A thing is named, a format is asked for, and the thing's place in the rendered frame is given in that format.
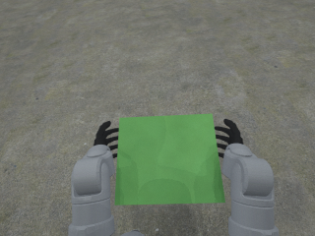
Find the carton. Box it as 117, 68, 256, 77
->
114, 113, 225, 206

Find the robot right forearm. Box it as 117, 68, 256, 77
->
221, 143, 280, 236

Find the left robot hand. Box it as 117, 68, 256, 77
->
94, 121, 119, 158

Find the robot left forearm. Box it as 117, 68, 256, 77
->
68, 145, 115, 236

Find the right robot hand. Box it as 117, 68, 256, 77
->
215, 119, 244, 158

